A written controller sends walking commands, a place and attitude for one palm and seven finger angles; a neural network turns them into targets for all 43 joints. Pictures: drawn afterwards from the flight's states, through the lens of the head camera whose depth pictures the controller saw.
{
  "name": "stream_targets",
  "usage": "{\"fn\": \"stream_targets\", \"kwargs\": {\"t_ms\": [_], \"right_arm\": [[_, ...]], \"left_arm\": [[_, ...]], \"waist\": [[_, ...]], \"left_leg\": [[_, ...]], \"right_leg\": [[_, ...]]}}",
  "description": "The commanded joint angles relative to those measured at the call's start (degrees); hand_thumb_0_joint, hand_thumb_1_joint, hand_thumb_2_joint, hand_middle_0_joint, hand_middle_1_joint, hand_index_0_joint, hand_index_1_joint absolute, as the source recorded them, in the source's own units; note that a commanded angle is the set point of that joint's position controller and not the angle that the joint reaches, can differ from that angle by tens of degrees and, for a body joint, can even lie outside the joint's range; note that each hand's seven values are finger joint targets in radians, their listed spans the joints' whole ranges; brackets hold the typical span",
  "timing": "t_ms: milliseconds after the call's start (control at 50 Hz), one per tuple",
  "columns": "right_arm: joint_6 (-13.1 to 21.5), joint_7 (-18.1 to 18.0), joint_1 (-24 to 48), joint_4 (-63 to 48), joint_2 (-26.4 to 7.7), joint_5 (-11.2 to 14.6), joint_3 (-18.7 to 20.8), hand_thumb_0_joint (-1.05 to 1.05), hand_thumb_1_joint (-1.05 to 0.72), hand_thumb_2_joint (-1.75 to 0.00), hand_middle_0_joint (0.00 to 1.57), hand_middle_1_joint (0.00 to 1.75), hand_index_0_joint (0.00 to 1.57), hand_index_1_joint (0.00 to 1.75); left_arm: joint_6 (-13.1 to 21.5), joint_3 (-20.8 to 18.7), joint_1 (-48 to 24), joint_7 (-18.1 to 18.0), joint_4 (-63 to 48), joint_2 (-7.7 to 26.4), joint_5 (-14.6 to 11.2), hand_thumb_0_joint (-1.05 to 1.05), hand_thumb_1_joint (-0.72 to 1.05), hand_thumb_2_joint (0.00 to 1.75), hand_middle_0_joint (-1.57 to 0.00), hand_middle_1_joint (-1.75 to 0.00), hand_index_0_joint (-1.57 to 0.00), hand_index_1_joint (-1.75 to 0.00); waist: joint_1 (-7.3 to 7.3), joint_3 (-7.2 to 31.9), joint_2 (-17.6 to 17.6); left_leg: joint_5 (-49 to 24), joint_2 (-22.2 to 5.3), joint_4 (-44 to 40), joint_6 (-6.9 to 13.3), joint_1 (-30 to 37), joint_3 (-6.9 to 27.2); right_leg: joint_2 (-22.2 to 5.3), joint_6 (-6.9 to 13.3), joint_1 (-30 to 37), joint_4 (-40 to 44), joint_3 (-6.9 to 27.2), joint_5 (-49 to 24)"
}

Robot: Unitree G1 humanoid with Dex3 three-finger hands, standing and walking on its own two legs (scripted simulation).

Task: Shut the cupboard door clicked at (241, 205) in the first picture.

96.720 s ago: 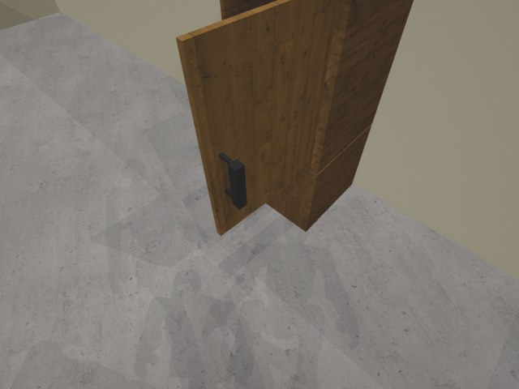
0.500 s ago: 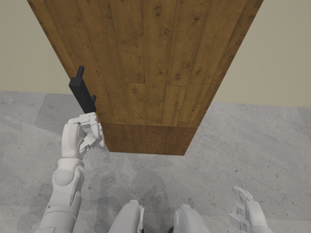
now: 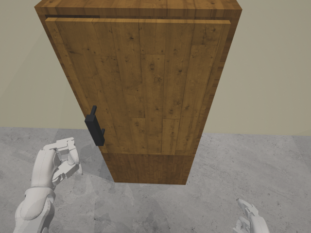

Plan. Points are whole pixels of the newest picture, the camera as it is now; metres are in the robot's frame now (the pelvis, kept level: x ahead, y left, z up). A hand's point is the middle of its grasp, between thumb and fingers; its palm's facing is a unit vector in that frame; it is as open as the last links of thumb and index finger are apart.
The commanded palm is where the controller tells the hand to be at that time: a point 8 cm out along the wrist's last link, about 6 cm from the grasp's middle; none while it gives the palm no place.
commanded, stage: draw the hand back to the body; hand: left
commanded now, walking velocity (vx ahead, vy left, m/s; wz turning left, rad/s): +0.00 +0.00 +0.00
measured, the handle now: (97, 126) +0.46 +0.23 -0.05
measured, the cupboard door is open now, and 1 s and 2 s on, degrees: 0 0 0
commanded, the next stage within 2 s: step back with the hand held close in 1.00 s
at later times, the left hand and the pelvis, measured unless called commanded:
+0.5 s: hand (14, 157) +0.22 +0.27 +0.17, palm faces +0.41 -0.83 -0.37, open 5.1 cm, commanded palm +0.17 +0.31 +0.20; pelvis +0.02 +0.01 +0.05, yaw +0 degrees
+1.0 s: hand out of the picture +0.21 +0.27 +0.21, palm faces +0.45 -0.80 -0.40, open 7.4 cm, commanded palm +0.16 +0.30 +0.22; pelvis +0.02 +0.00 +0.05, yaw +0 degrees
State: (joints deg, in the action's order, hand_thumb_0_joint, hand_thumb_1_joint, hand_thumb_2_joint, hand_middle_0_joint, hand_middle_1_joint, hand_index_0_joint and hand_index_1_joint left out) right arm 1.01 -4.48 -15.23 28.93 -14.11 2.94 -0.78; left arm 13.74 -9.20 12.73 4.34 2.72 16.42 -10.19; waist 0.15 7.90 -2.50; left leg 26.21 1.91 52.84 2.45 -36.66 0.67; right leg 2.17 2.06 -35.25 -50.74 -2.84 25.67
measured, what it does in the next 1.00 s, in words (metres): stands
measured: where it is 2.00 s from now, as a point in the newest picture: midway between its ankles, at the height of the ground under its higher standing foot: outside the picture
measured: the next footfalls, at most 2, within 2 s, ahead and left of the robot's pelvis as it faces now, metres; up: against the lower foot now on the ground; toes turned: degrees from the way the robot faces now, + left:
none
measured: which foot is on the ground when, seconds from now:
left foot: down 0.00-1.00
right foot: down 0.00-1.00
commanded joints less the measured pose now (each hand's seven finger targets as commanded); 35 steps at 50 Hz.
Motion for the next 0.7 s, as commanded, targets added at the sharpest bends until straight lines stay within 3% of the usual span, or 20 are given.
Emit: {"fn": "stream_targets", "kwargs": {"t_ms": [0, 160, 240, 260, 340, 380, 480, 560, 600, 640, 680], "right_arm": [[1.7, -1.3, 6.1, -10.0, -4.8, -0.2, 1.1, 0.0, -0.9, -0.9, 0.2, 0.3, 0.2, 0.3], [3.6, -1.8, 8.4, -7.5, -5.3, -0.6, 0.3, 0.0, -0.9, -0.9, 0.2, 0.3, 0.2, 0.3], [5.0, -1.3, 9.3, -6.4, -4.8, -0.9, 0.0, 0.0, -0.9, -0.9, 0.2, 0.3, 0.2, 0.3], [5.3, -1.2, 9.4, -6.0, -5.2, -1.0, 0.1, 0.0, -0.9, -0.9, 0.2, 0.3, 0.2, 0.3], [5.8, -0.6, 10.0, -5.3, -4.5, -1.3, 0.0, 0.0, -0.9, -0.9, 0.2, 0.3, 0.2, 0.3], [6.1, -0.2, 10.2, -5.0, -4.3, -1.4, 0.0, 0.0, -0.9, -0.9, 0.2, 0.3, 0.2, 0.3], [6.9, 0.4, 10.3, -4.3, -4.3, -1.7, 0.3, 0.0, -0.9, -0.9, 0.2, 0.3, 0.2, 0.3], [7.4, 0.7, 10.7, -3.8, -4.5, -1.6, 0.7, 0.0, -0.9, -0.9, 0.2, 0.3, 0.2, 0.3], [7.3, 0.8, 10.9, -3.6, -4.3, -1.7, 0.7, 0.0, -0.9, -0.9, 0.2, 0.3, 0.2, 0.3], [6.8, 1.0, 10.6, -3.2, -4.4, -1.7, 0.9, 0.0, -0.9, -0.9, 0.2, 0.3, 0.2, 0.3], [6.3, 1.0, 10.6, -3.2, -4.7, -1.5, 1.2, 0.0, -0.9, -0.9, 0.2, 0.3, 0.2, 0.3]], "left_arm": [[-4.1, -4.5, -1.1, -8.8, -16.9, 10.8, 4.5, 0.0, 0.9, 0.9, -1.02, -1.2, -1.02, -1.2], [-8.0, -6.0, -0.5, -12.0, -22.5, 11.8, 6.0, 0.0, 0.9, 0.9, -0.81, -0.96, -0.81, -0.96], [-8.6, -6.2, -0.1, -11.9, -25.6, 10.8, 6.3, 0.0, 0.9, 0.9, -0.69, -0.84, -0.69, -0.84], [-8.6, -8.2, 0.3, -12.0, -26.1, 12.7, 6.2, 0.0, 0.9, 0.9, -0.67, -0.81, -0.67, -0.81], [-8.5, -10.6, 3.4, -11.5, -28.6, 12.6, 5.9, 0.0, 0.9, 0.9, -0.56, -0.69, -0.56, -0.69], [-8.4, -11.2, 4.3, -11.3, -30.7, 12.6, 5.8, 0.0, 0.9, 0.9, -0.5, -0.63, -0.5, -0.63], [-8.0, -14.4, 6.3, -11.4, -35.6, 14.2, 5.8, 0.0, 0.9, 0.9, -0.36, -0.48, -0.36, -0.48], [-7.7, -17.8, 8.0, -11.3, -37.2, 16.1, 5.7, 0.0, 0.9, 0.9, -0.25, -0.36, -0.25, -0.36], [-7.2, -18.5, 7.7, -11.3, -38.8, 16.1, 5.5, 0.0, 0.9, 0.9, -0.2, -0.3, -0.2, -0.3], [-7.8, -16.7, 10.0, -11.0, -33.9, 13.1, 5.4, 0.0, 0.9, 0.9, -0.2, -0.3, -0.2, -0.3], [-7.9, -15.7, 9.9, -10.7, -32.2, 12.2, 5.3, 0.0, 0.9, 0.9, -0.2, -0.3, -0.2, -0.3]], "waist": [[-1.24, 6.6, -0.3], [-1.47, 1.0, 0.8], [-1.83, -1.2, -1.6], [-2.19, -1.2, -0.3], [-2.93, -1.6, 0.4], [-3.08, -1.6, -2.6], [-3.49, -1.0, -3.3], [-3.92, -1.6, -1.9], [-3.94, -1.5, -2.9], [-3.58, -4.7, 0.2], [-3.27, -6.1, 1.3]], "left_leg": [[-14.5, -1.9, -13.9, -0.5, 10.4, 1.5], [-17.7, -2.4, -21.9, -0.5, 20.5, 2.0], [-20.3, -2.6, -25.4, -1.0, 24.5, 2.5], [-20.5, -2.6, -25.7, -0.9, 24.7, 2.3], [-24.2, -2.7, -27.5, -1.1, 26.5, 1.8], [-26.1, -2.9, -28.4, -1.6, 27.4, 2.1], [-31.0, -3.3, -29.3, -2.0, 29.3, 2.2], [-32.6, -3.6, -29.5, -2.2, 29.9, 2.0], [-31.5, -3.5, -29.9, -2.4, 30.0, 2.1], [-28.8, -3.5, -30.5, -2.3, 28.7, 1.8], [-26.4, -3.4, -30.9, -1.9, 28.4, 1.4]], "right_leg": [[-3.2, -0.4, 13.6, 13.9, 3.7, -14.4], [-2.7, -0.4, 19.3, 20.9, 2.2, -16.0], [-2.6, -0.4, 21.3, 23.3, 1.6, -17.6], [-2.5, -0.4, 22.5, 24.1, 1.7, -18.1], [-2.8, -0.5, 25.7, 25.3, 1.5, -21.2], [-2.9, -0.3, 27.1, 25.8, 1.5, -22.0], [-2.8, -0.5, 28.9, 26.6, 1.3, -24.5], [-2.5, -0.6, 29.1, 27.2, 1.2, -25.5], [-2.6, -0.6, 29.2, 27.3, 1.1, -24.5], [-2.5, -0.7, 27.9, 27.8, 0.9, -23.0], [-2.7, -0.8, 27.3, 28.5, 1.1, -21.9]]}}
